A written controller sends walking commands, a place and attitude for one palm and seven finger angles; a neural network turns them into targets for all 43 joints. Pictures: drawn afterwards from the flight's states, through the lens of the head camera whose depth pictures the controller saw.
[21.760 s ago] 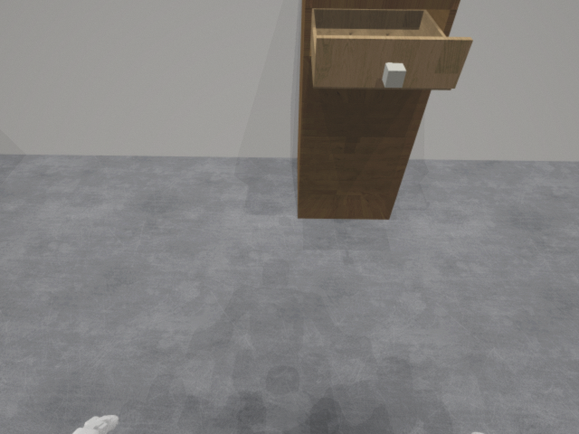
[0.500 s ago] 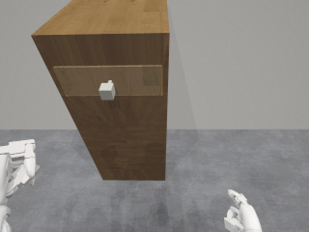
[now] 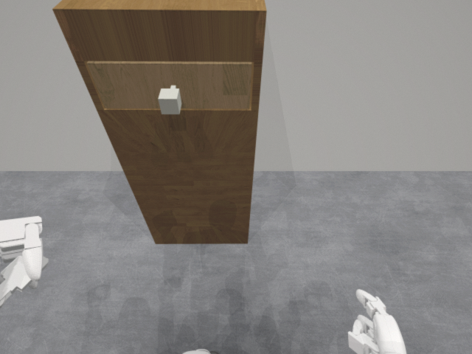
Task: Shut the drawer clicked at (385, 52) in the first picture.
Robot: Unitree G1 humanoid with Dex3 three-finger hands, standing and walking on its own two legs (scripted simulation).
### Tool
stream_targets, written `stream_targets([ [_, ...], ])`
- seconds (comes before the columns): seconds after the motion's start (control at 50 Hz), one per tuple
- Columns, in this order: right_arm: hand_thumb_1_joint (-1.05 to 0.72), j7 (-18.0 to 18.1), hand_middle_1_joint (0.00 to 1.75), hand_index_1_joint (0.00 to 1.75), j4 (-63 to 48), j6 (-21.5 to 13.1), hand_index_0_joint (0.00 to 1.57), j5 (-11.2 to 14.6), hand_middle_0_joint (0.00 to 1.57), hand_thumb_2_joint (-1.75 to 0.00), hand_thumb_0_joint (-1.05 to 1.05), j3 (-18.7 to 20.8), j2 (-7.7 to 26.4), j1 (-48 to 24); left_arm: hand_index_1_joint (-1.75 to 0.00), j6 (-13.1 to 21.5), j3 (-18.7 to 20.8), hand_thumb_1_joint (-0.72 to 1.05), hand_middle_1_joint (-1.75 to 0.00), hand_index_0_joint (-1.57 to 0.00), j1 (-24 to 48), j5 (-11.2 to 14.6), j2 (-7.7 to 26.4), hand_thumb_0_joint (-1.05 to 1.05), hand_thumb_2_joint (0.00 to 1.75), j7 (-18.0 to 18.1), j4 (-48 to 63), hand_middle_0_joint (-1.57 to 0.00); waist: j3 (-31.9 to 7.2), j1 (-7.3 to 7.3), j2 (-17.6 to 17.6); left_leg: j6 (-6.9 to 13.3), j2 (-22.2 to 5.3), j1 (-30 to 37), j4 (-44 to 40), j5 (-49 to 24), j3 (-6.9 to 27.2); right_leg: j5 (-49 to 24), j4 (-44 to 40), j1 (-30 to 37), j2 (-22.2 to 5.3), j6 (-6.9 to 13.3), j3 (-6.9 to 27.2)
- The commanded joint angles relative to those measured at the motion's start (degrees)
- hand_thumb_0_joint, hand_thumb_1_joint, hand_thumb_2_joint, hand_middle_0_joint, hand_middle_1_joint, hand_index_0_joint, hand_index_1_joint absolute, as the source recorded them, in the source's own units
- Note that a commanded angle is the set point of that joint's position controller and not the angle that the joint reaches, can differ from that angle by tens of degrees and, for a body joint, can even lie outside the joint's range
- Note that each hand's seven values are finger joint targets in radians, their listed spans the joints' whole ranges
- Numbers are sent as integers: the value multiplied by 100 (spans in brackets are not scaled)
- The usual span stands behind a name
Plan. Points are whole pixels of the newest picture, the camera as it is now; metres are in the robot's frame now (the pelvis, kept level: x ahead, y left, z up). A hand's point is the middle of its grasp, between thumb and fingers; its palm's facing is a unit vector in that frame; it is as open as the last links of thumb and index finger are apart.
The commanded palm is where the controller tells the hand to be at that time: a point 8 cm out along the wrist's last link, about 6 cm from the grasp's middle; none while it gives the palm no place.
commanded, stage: step back with the hand held close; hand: left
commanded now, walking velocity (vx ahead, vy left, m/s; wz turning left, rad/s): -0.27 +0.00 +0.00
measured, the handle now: (171, 96) +0.66 +0.20 +0.07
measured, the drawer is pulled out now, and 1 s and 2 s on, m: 0.00 0.00 0.00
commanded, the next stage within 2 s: stop stepping back and stand still in 0.34 s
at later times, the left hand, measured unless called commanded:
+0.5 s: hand out of the picture +0.07 +0.24 +0.18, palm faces +0.38 -0.83 -0.40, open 3.3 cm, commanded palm +0.01 +0.27 +0.18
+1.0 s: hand out of the picture +0.01 +0.21 +0.17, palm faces +0.37 -0.82 -0.43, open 3.3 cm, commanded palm -0.05 +0.25 +0.18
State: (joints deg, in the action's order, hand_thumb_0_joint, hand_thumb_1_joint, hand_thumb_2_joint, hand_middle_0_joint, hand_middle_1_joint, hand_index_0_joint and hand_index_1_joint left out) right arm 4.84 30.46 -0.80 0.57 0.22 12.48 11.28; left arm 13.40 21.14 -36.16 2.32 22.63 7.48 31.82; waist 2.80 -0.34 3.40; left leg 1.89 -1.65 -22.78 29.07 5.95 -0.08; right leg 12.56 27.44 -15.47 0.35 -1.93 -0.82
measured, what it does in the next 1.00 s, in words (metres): walks backwards: left foot, then right foot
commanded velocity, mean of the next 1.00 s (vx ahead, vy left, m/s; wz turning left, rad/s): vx -0.05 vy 0.02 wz -0.04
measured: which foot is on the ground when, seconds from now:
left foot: down 0.00-0.14, up 0.16-0.26, down 0.28-0.60, up 0.62-0.80, down 0.82-1.00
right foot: down 0.00-0.28, up 0.30-0.58, down 0.60-1.00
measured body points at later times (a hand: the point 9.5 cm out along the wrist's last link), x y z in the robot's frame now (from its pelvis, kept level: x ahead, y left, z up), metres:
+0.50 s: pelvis -0.12 -0.01 +0.00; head -0.10 +0.02 +0.45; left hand +0.05 +0.28 +0.20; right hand +0.06 -0.21 -0.07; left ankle -0.01 +0.10 -0.73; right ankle -0.14 -0.14 -0.68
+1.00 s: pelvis -0.19 -0.02 +0.00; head -0.21 -0.02 +0.45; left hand -0.02 +0.25 +0.19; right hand -0.06 -0.28 -0.09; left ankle -0.15 +0.10 -0.73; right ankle -0.21 -0.14 -0.73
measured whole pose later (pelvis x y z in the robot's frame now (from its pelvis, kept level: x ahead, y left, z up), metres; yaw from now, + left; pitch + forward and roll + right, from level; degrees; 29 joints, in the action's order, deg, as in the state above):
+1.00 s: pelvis -0.19 -0.02 +0.00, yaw -1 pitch -2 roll +0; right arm 4.9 37.0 -7.5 0.4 0.6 12.4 16.4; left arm 12.8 20.5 -34.9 1.1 20.8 8.9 29.3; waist -1.7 -1.9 0.0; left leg -0.3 -1.5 -16.4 31.2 13.4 -0.7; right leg 19.0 31.6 -11.1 -1.0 -0.1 -2.2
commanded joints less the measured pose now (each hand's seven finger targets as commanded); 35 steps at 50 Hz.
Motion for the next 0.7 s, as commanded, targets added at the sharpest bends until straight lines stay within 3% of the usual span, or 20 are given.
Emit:
stream_targets([
  [0.0, -90, 76, 30, 30, -900, -467, 20, -46, 20, -90, 0, 333, 817, -524, -160, 475, 732, 90, -160, -140, 32, -69, 770, 0, 90, 164, 1192, -140, -539, 90, 782, 351, -796, -1610, -1850, 3400, 984, 634, 778, 1402, 402, 86, -2],
  [0.08, -90, 42, 30, 30, -835, -610, 20, -60, 20, -90, 0, 339, 638, -413, -160, 551, 833, 90, -160, -140, -49, 13, 974, 0, 90, 177, 1520, -140, -792, 46, -48, 71, -184, -312, -449, 2245, 307, 986, -429, 77, -88, 345, 701],
  [0.12, -90, 7, 30, 30, -570, -553, 20, -74, 20, -90, 0, 444, 638, -311, -160, 536, 1026, 90, -160, -140, 4, 64, 1213, 0, 90, 286, 1504, -140, -882, 19, -1024, -265, 326, 1158, 1892, 1681, -22, 2295, -1777, -2070, -1275, 907, 2120],
  [0.14, -90, -16, 30, 30, -463, -479, 20, -84, 20, -90, 0, 422, 484, -337, -160, 425, 761, 90, -160, -140, 106, 32, 942, 0, 90, 318, 1285, -140, -727, 5, -1383, -295, 286, 1161, 2674, 1746, 82, 2510, -1938, -2406, -1703, 1113, 2316],
  [0.18, -90, -35, 30, 30, -442, -426, 20, -108, 20, -90, 0, 380, 463, -386, -160, 310, 572, 90, -160, -140, 515, -39, 788, 0, 90, 306, 1226, -140, -498, -70, -1629, -227, 81, 1139, 2619, 1862, 221, 1861, -1677, -2469, -1569, 989, 1789],
  [0.2, -90, 3, 30, 30, -430, -428, 20, -135, 20, -90, 0, 310, 428, -429, -160, 300, 580, 90, -160, -140, 634, -53, 801, 0, 90, 307, 1116, -140, -330, -93, -1520, -204, 31, 1135, 1662, 1681, 128, 1335, -1366, -2210, -1174, 740, 1257],
  [0.24, -90, 131, 30, 30, -380, -502, 20, -62, 20, -90, 0, 273, 637, -502, -160, 370, 509, 90, -160, -140, 951, 13, 812, 0, 90, 277, 1152, -140, 59, -155, -179, -112, -150, 792, -821, 1315, 321, 822, 71, -1650, -313, 257, 646],
  [0.26, -90, 167, 30, 30, -445, -587, 20, -75, 20, -90, 0, 299, 794, -556, -160, 478, 538, 90, -160, -140, 898, 13, 740, 0, 90, 301, 1219, -140, -85, -59, 1161, 346, -1201, -24, -1497, 1060, 1607, 949, 1470, -1131, 161, 75, 358],
  [0.28, -90, 151, 30, 30, -378, -722, 20, -179, 20, -90, 0, 298, 592, -352, -160, 533, 667, 90, -160, -140, 995, -68, 824, 0, 90, 353, 1272, -140, -363, -79, 1323, 777, -1873, -292, -1667, 520, 2192, 1563, 2930, -1030, 357, 64, 448],
  [0.3, -90, 83, 30, 30, -281, -842, 20, -201, 20, -90, 0, 337, 478, -259, -160, 625, 727, 90, -160, -140, 971, -49, 868, 0, 90, 344, 1236, -140, -695, -59, 814, 905, -1987, -70, -1578, 457, 1926, 1608, 3719, -1086, 317, 110, 703],
  [0.34, -90, -72, 30, 30, -325, -914, 20, -235, 20, -90, 0, 432, 576, -262, -160, 647, 727, 90, -160, -140, 625, 34, 825, 0, 90, 260, 1452, -140, -1032, -52, 516, 986, -1969, 177, -1238, 138, 1925, 1639, 4138, -1253, 279, 78, 841],
  [0.38, -90, -183, 30, 30, -332, -955, 20, -200, 20, -90, 0, 458, 581, -394, -160, 552, 646, 90, -160, -140, 509, 66, 745, 0, 90, 247, 1760, -140, -1072, 20, 383, 938, -1761, 558, -1015, -553, 1264, 1448, 3794, -1311, 194, 11, 634],
  [0.42, -90, -273, 30, 30, -407, -987, 20, -163, 20, -90, 0, 462, 610, -493, -160, 498, 661, 90, -160, -140, 354, 77, 762, 0, 90, 228, 2045, -140, -1132, 53, 801, 757, -1596, 549, -1107, -266, 918, 1422, 3110, -914, 204, -6, 287],
  [0.48, -90, -329, 30, 30, -497, -993, 20, -130, 20, -90, 0, 325, 553, -415, -160, 427, 655, 90, -160, -140, -27, 101, 779, 0, 90, 226, 1959, -140, -1030, -15, 1283, 443, -1253, 208, -1814, 2404, 948, 1676, 1514, -14, 266, 137, -195],
  [0.52, -90, -268, 30, 30, -541, -909, 20, -109, 20, -90, 0, 294, 543, -358, -160, 292, 884, 90, -160, -140, -321, 83, 930, 0, 90, 265, 1741, -140, -971, 16, 1371, 132, -813, -40, -1720, 3039, 527, 1465, 215, 813, 424, 238, -643],
  [0.56, -90, -227, 30, 30, -582, -767, 20, -86, 20, -90, 0, 274, 449, -385, -160, 291, 897, 90, -160, -140, -305, 81, 1010, 0, 90, 204, 1654, -140, -860, -5, 422, -224, -121, 79, -585, 2446, -230, 1347, -1136, 767, -47, 472, -233],
  [0.58, -90, -214, 30, 30, -538, -653, 20, -101, 20, -90, 0, 286, 414, -357, -160, 318, 1036, 90, -160, -140, -312, 114, 1162, 0, 90, 195, 1527, -140, -771, -42, -683, -320, 122, 321, 1096, 1818, -319, 1689, -1785, -167, -1042, 875, 1148],
  [0.6, -90, -192, 30, 30, -466, -578, 20, -105, 20, -90, 0, 247, 473, -404, -160, 311, 1102, 90, -160, -140, -160, 202, 1287, 0, 90, 224, 1553, -140, -592, 35, -1274, -300, 195, 14, 2343, 1372, -31, 1581, -2103, -676, -1920, 1231, 2096],
  [0.62, -90, -197, 30, 30, -418, -585, 20, -110, 20, -90, 0, 223, 541, -438, -160, 311, 1177, 90, -160, -140, 107, 193, 1322, 0, 90, 286, 1587, -140, -671, 67, -1100, -278, 162, -554, 2885, 1413, 160, 939, -1891, -371, -2189, 1407, 2134],
  [0.68, -90, -112, 30, 30, -363, -613, 20, 2, 20, -90, 0, 264, 513, -421, -160, 233, 802, 90, -160, -140, -123, 126, 785, 0, 90, 236, 850, -140, -572, -93, -1160, -185, -167, -387, 1725, 1143, 229, 182, -1073, 125, -1526, 1015, 1104],
])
